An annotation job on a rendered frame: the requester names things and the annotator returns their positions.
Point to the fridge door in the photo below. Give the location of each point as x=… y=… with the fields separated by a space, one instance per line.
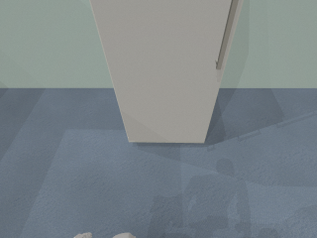
x=162 y=59

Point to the handle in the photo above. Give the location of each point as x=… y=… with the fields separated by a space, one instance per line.
x=227 y=32

